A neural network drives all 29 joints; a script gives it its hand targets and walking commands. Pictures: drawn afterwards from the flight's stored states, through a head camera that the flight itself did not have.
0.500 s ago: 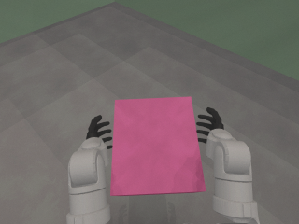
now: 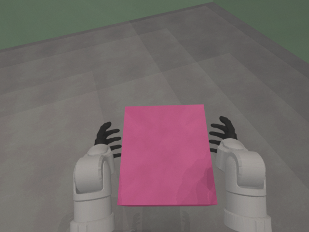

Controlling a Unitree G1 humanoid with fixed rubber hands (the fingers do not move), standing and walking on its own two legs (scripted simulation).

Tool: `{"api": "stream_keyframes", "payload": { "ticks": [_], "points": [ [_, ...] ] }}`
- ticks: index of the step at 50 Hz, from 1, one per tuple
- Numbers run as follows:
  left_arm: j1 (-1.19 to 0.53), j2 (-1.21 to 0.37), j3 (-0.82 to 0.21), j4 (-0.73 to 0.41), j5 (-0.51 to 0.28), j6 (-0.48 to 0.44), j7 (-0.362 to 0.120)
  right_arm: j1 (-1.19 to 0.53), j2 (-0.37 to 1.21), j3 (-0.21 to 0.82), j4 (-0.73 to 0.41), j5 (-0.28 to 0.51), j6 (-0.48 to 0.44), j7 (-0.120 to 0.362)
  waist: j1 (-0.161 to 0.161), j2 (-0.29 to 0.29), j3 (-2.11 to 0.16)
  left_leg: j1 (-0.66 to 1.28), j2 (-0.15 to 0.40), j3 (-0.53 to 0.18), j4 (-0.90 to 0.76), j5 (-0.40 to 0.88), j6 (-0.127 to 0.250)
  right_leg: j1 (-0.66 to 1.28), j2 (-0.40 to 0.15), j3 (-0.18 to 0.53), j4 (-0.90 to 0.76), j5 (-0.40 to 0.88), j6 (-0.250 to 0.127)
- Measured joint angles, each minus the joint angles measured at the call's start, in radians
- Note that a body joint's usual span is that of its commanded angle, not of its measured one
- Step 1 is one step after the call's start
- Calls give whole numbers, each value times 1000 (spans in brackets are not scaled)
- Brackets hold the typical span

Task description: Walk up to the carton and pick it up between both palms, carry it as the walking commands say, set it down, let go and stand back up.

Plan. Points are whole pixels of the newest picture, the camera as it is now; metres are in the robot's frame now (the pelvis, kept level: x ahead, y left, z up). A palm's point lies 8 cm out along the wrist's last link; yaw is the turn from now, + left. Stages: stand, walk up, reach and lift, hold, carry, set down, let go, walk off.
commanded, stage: carry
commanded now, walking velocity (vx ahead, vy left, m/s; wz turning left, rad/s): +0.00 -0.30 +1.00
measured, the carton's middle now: (165, 156) +0.32 -0.02 -0.02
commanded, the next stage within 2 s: none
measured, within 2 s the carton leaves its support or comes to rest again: neither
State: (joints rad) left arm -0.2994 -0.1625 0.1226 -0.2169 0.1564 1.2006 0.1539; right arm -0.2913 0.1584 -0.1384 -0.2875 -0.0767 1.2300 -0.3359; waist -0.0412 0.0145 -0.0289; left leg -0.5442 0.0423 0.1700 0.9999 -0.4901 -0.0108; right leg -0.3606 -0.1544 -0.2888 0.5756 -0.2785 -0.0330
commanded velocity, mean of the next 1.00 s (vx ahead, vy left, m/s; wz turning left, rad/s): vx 0.00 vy -0.30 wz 1.00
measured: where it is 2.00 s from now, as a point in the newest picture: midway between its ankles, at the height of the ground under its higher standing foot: outside the picture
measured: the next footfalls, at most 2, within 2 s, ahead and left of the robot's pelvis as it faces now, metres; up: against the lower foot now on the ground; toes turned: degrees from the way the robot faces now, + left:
left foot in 0.10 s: +0.00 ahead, +0.07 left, +0.00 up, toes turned +16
right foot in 0.42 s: +0.11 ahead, -0.27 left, +0.00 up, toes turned +18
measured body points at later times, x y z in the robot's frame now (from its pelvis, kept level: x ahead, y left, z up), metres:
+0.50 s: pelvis -0.01 -0.18 -0.01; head +0.04 -0.18 +0.44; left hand +0.20 +0.09 +0.06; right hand +0.34 -0.19 +0.05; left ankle -0.06 -0.02 -0.68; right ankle +0.07 -0.28 -0.73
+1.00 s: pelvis +0.05 -0.31 -0.01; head +0.08 -0.26 +0.44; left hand +0.09 +0.03 +0.05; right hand +0.35 -0.13 +0.06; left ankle -0.07 -0.18 -0.73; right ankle +0.21 -0.39 -0.69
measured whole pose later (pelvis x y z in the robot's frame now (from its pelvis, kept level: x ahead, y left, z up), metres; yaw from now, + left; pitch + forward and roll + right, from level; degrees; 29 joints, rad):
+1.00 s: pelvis +0.05 -0.31 -0.01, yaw +56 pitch +6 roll -1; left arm -0.27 -0.15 0.13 -0.30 0.09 1.19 0.26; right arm -0.30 0.16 -0.12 -0.27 -0.14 1.18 -0.22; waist 0.03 0.01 0.02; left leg -0.46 0.06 -0.14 0.57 -0.22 -0.08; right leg -0.60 -0.10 -0.03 0.92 -0.37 0.08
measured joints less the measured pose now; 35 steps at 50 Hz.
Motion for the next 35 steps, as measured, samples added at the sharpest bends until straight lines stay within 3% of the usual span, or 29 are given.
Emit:
{"api": "stream_keyframes", "payload": {
  "ticks": [3,5,8,11,14,17,20,22,24,26,28,31,35],
  "points": [
    [-22,-6,10,3,11,-3,21,-45,13,-25,36,-22,-15,22,19,-15,-26,119,-9,28,-220,27,22,-22,2,-71,47,-33,-22],
    [-29,-6,19,0,17,-3,38,-71,23,-30,71,-39,-31,42,27,-31,-47,189,-11,21,-386,158,42,-63,-7,-101,133,-81,-20],
    [-4,-1,32,16,6,-6,67,-72,24,-28,151,-66,-62,99,42,-64,-28,160,-17,-31,-358,156,44,-192,39,74,419,-268,66],
    [21,7,13,8,-28,16,95,-41,14,-19,147,-65,-48,115,64,-60,6,169,-9,-98,-410,197,17,-274,51,180,555,-197,106],
    [18,6,-3,-25,-57,14,121,-27,9,-12,86,-59,-39,105,72,-38,36,153,6,-175,-447,246,-14,-291,47,244,496,-121,118],
    [5,3,-2,-54,-62,1,116,-31,11,-8,37,-64,-42,104,70,-14,42,118,22,-250,-458,277,-53,-249,53,276,356,-95,115],
    [-2,1,10,-67,-53,-6,88,-32,12,0,12,-76,-40,109,60,11,20,71,32,-326,-446,288,-96,-142,71,260,129,-86,102],
    [-7,-2,10,-57,-42,-13,62,-32,10,-8,3,-79,-39,111,57,39,8,11,33,-358,-346,193,-76,-94,84,221,16,36,88],
    [-2,-2,1,-29,-29,-20,31,-10,4,-17,1,-68,-37,104,30,43,12,-69,21,-261,-119,-1,-52,-90,59,177,42,31,60],
    [11,2,-5,-13,-24,-14,7,13,-2,-11,-4,-46,-24,81,4,33,16,-108,9,-158,67,-28,-30,-58,28,133,22,19,41],
    [21,5,-4,-12,-20,-9,-4,24,-5,3,-11,-22,-12,48,-10,24,18,-95,4,-79,119,8,-20,-27,9,89,-8,24,30],
    [16,4,4,-23,-11,-11,-6,8,-2,11,-12,-5,-12,19,-9,7,13,-20,-7,-11,21,26,-5,-12,-4,26,-11,20,11],
    [4,1,8,-35,7,-10,5,-29,9,-7,17,-26,-26,48,11,-11,-22,135,-16,22,-263,72,23,-41,-4,-62,65,-32,-14]
  ]
}}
